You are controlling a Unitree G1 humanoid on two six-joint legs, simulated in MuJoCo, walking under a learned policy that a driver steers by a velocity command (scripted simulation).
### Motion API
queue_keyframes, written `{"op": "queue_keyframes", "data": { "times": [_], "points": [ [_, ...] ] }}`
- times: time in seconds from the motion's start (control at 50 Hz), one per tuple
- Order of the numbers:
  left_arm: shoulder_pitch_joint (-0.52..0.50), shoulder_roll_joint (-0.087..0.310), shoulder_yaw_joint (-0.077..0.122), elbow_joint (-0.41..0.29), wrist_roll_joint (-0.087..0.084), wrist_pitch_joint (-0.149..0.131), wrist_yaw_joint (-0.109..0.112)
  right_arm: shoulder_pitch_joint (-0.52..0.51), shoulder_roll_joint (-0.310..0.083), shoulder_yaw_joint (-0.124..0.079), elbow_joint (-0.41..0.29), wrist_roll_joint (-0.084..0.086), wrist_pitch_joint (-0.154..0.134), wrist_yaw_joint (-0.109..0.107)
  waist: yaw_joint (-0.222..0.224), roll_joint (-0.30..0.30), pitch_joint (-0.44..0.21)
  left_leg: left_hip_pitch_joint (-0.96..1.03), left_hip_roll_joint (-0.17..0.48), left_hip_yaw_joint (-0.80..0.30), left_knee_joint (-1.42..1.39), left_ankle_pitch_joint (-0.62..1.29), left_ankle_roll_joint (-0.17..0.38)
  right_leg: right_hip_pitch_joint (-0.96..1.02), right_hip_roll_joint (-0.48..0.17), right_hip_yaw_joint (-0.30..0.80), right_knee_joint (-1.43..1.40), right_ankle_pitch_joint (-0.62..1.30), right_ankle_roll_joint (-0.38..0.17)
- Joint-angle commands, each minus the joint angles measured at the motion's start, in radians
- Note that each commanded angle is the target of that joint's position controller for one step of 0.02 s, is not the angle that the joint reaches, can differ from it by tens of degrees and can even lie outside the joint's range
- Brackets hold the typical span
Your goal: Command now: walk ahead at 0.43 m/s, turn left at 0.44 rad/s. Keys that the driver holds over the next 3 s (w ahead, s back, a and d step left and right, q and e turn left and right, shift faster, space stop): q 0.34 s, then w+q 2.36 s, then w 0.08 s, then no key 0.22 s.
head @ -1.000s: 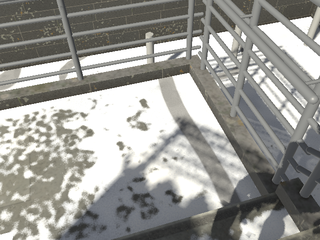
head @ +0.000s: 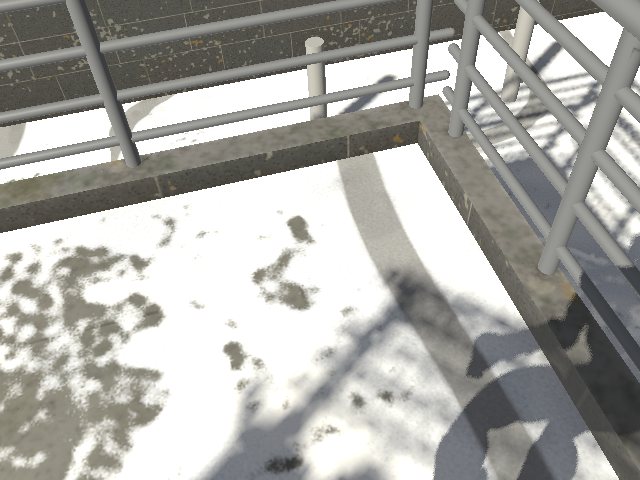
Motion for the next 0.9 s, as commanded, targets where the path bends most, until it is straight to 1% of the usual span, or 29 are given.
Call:
{"op": "queue_keyframes", "data": {
  "times": [0.02, 0.04, 0.06, 0.08, 0.1, 0.14, 0.16, 0.18, 0.2, 0.24, 0.3, 0.34, 0.38, 0.44, 0.46, 0.5, 0.52, 0.54, 0.56, 0.58, 0.6, 0.62, 0.66, 0.68, 0.72, 0.76, 0.8, 0.84, 0.9],
  "points": [
    [0.288, 0.145, 0.033, 0.002, 0.016, -0.006, 0.020, -0.121, -0.098, -0.028, -0.116, -0.050, 0.014, 0.015, 0.165, -0.124, -0.030, -0.494, 0.081, 0.022, 0.007, 0.217, -0.022, 0.305, -0.455, 0.401, -0.140, 0.288, -0.231],
    [0.240, 0.107, 0.015, 0.012, 0.016, -0.019, 0.024, -0.139, -0.110, -0.039, -0.104, -0.056, 0.030, 0.020, 0.104, -0.037, 0.070, -0.429, 0.108, -0.056, -0.249, 0.405, -0.033, 0.134, -0.371, 0.271, -0.108, 0.467, -0.158],
    [0.225, 0.116, 0.018, 0.012, 0.007, -0.031, 0.025, -0.083, -0.073, -0.038, -0.078, -0.060, 0.040, 0.025, 0.063, -0.083, 0.089, -0.362, 0.099, -0.038, -0.330, 0.449, -0.039, 0.034, -0.339, 0.211, -0.089, 0.559, -0.135],
    [0.203, 0.117, 0.016, 0.006, -0.011, -0.042, 0.035, -0.101, -0.041, -0.036, -0.084, -0.042, 0.040, 0.040, 0.035, -0.086, 0.110, -0.267, 0.099, -0.014, -0.594, 0.599, -0.067, -0.073, -0.281, 0.104, -0.152, 0.542, -0.103],
    [0.227, 0.130, 0.015, 0.014, -0.011, -0.051, 0.039, -0.127, -0.026, -0.038, -0.089, -0.051, 0.038, 0.049, 0.049, -0.135, 0.088, -0.248, 0.083, 0.014, -0.664, 0.666, -0.070, -0.047, -0.288, 0.108, -0.142, 0.625, -0.123],
    [0.254, 0.165, 0.023, 0.018, -0.002, -0.039, 0.044, -0.067, -0.013, -0.033, -0.065, -0.060, 0.051, 0.048, 0.030, -0.172, -0.053, -0.212, 0.065, 0.055, -0.580, 0.769, -0.058, 0.056, -0.323, 0.097, -0.045, 0.790, -0.155],
    [0.257, 0.149, 0.016, 0.006, -0.008, -0.030, 0.041, -0.108, -0.024, -0.036, -0.084, -0.050, 0.056, 0.049, 0.034, -0.154, -0.050, -0.233, 0.070, 0.049, -0.575, 0.777, -0.049, 0.055, -0.330, 0.087, -0.035, 0.765, -0.150],
    [0.305, 0.095, 0.006, 0.036, -0.023, -0.033, 0.049, -0.236, -0.052, -0.047, -0.133, -0.053, 0.051, 0.057, 0.065, -0.137, -0.010, -0.364, 0.092, -0.003, -0.690, 0.912, -0.036, 0.154, -0.283, 0.070, -0.034, 0.501, -0.107],
    [0.343, 0.086, -0.001, 0.045, -0.020, -0.031, 0.055, -0.317, -0.042, -0.046, -0.160, -0.053, 0.048, 0.063, 0.096, -0.147, 0.016, -0.429, 0.087, -0.017, -0.734, 0.948, -0.028, 0.198, -0.294, 0.096, -0.020, 0.399, -0.097],
    [0.409, 0.100, 0.000, 0.057, -0.005, -0.022, 0.065, -0.400, -0.039, -0.045, -0.189, -0.061, 0.042, 0.068, 0.134, -0.126, 0.047, -0.526, 0.080, -0.029, -0.757, 0.948, -0.024, 0.283, -0.319, 0.113, 0.029, 0.360, -0.097],
    [0.416, 0.125, 0.005, 0.047, 0.021, -0.027, 0.077, -0.551, -0.063, -0.042, -0.241, -0.050, 0.011, 0.099, 0.176, -0.038, 0.105, -0.321, 0.049, 0.052, -1.104, 1.232, -0.047, 0.135, -0.256, 0.019, 0.060, 0.046, -0.053],
    [0.385, 0.131, 0.008, 0.039, 0.014, -0.028, 0.081, -0.574, -0.037, -0.032, -0.247, -0.030, 0.007, 0.124, 0.179, -0.057, 0.128, -0.151, 0.056, 0.090, -1.232, 1.347, -0.054, 0.045, -0.253, -0.023, 0.101, -0.091, -0.039],
    [0.395, 0.142, 0.017, 0.039, 0.018, -0.026, 0.078, -0.621, -0.029, -0.026, -0.257, -0.010, 0.012, 0.125, 0.211, -0.072, 0.167, -0.138, 0.077, 0.084, -1.310, 1.323, -0.058, 0.088, -0.280, -0.006, 0.154, -0.166, -0.040],
    [0.438, 0.134, 0.023, 0.053, 0.031, 0.003, 0.082, -0.631, -0.051, -0.025, -0.245, -0.016, 0.011, 0.118, 0.241, -0.057, 0.216, -0.123, 0.113, 0.100, -1.482, 1.198, -0.042, 0.195, -0.292, 0.001, 0.283, -0.086, -0.059],
    [0.469, 0.136, 0.025, 0.069, 0.030, 0.013, 0.078, -0.566, -0.070, -0.032, -0.221, -0.028, 0.003, 0.112, 0.217, -0.032, 0.195, -0.030, 0.111, 0.111, -1.539, 1.129, -0.029, 0.207, -0.288, -0.015, 0.396, -0.007, -0.070],
    [0.426, 0.166, 0.040, 0.078, 0.026, 0.026, 0.073, -0.238, -0.128, -0.066, -0.083, -0.035, 0.005, 0.091, 0.064, 0.001, -0.036, 0.408, 0.063, 0.162, -1.541, 1.117, 0.004, 0.126, -0.222, -0.083, 0.842, 0.117, -0.073],
    [0.442, 0.133, 0.035, 0.075, 0.010, 0.022, 0.067, -0.127, -0.192, -0.083, -0.033, -0.060, -0.004, 0.091, 0.028, 0.128, -0.075, 0.641, 0.090, 0.127, -1.500, 1.195, 0.041, -0.119, -0.110, -0.158, 1.219, -0.426, -0.043],
    [0.471, 0.094, 0.030, 0.019, -0.026, 0.022, 0.064, -0.062, -0.276, -0.095, -0.047, -0.054, -0.001, 0.100, 0.063, 0.239, -0.219, 1.044, 0.277, -0.067, -1.047, 1.740, 0.156, -0.584, -0.053, -0.101, 1.596, -0.784, -0.001],
    [0.379, 0.119, 0.018, -0.058, -0.020, 0.011, 0.057, -0.022, -0.280, -0.095, -0.078, -0.003, 0.011, 0.093, -0.011, 0.138, -0.394, 1.072, 0.370, -0.265, -1.129, 1.541, 0.243, -0.708, -0.086, -0.004, 1.627, -0.675, 0.005],
    [0.233, 0.110, 0.008, -0.149, -0.012, 0.003, 0.057, 0.020, -0.295, -0.090, -0.085, -0.012, 0.027, 0.065, -0.037, 0.151, -0.399, 1.040, 0.456, -0.479, -1.382, 0.979, 0.304, -0.876, -0.034, 0.018, 1.614, -0.577, 0.018],
    [0.189, 0.091, -0.004, -0.134, 0.024, -0.004, 0.057, -0.042, -0.248, -0.077, -0.092, -0.022, 0.036, 0.038, -0.002, 0.082, -0.240, 0.837, 0.453, -0.531, -1.531, 0.365, 0.278, -0.910, -0.093, 0.090, 1.423, -0.411, 0.009],
    [0.172, 0.110, -0.001, -0.124, 0.042, 0.002, 0.050, -0.123, -0.194, -0.061, -0.124, -0.013, 0.027, 0.033, 0.039, 0.054, -0.138, 0.616, 0.433, -0.557, -1.574, 0.239, 0.270, -0.834, -0.104, 0.097, 1.362, -0.358, 0.017],
    [0.173, 0.112, 0.002, -0.115, 0.045, 0.028, 0.051, -0.246, -0.121, -0.024, -0.153, -0.036, -0.013, 0.043, 0.143, -0.025, 0.018, 0.178, 0.346, -0.460, -1.571, 0.406, 0.213, -0.633, -0.119, 0.131, 1.082, -0.093, 0.048],
    [0.110, 0.075, -0.011, -0.155, 0.041, 0.043, 0.044, -0.279, -0.140, -0.025, -0.160, -0.032, -0.031, 0.034, 0.177, -0.031, 0.055, 0.021, 0.267, -0.381, -1.603, 0.516, 0.196, -0.554, -0.111, 0.119, 0.930, 0.002, 0.094],
    [0.135, 0.057, -0.018, -0.160, 0.037, 0.043, 0.039, -0.283, -0.169, -0.035, -0.167, -0.015, -0.040, 0.027, 0.207, -0.001, -0.032, -0.030, 0.200, -0.301, -1.563, 0.762, 0.190, -0.377, -0.096, 0.102, 0.729, 0.098, 0.129],
    [0.088, 0.065, -0.019, -0.183, 0.020, 0.035, 0.038, -0.253, -0.154, -0.039, -0.185, 0.000, -0.033, 0.027, 0.181, 0.042, -0.066, 0.016, 0.166, -0.275, -1.553, 0.710, 0.169, -0.321, -0.096, 0.116, 0.564, 0.209, 0.137],
    [-0.038, 0.078, -0.018, -0.219, 0.016, 0.042, 0.031, -0.177, -0.158, -0.050, -0.186, 0.020, -0.022, 0.037, 0.113, 0.057, -0.026, 0.067, 0.155, -0.307, -1.592, 0.520, 0.157, -0.305, -0.088, 0.124, 0.377, 0.269, 0.126],
    [-0.133, 0.075, -0.019, -0.237, -0.001, 0.044, 0.026, -0.117, -0.150, -0.056, -0.194, 0.011, -0.016, 0.043, 0.060, 0.063, 0.012, 0.112, 0.148, -0.335, -1.599, 0.429, 0.141, -0.274, -0.056, 0.120, 0.229, 0.263, 0.124],
    [-0.167, 0.089, -0.008, -0.257, -0.017, 0.026, 0.023, -0.070, -0.160, -0.063, -0.214, -0.015, -0.024, 0.056, 0.047, 0.070, 0.029, 0.099, 0.145, -0.367, -1.570, 0.394, 0.137, -0.115, -0.006, 0.106, 0.093, 0.115, 0.120]
  ]
}}
Next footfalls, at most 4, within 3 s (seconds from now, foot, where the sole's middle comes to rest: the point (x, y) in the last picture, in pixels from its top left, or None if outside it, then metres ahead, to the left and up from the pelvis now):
0.50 left None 0.35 0.17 -0.94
0.98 right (300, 470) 0.60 0.05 -0.94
1.44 left None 0.63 0.40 -0.94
2.00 right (70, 380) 0.92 0.63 -0.94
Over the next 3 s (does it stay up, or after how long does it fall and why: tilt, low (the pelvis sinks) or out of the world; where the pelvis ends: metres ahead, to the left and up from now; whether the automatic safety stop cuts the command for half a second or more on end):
stays up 0.78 1.02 -0.17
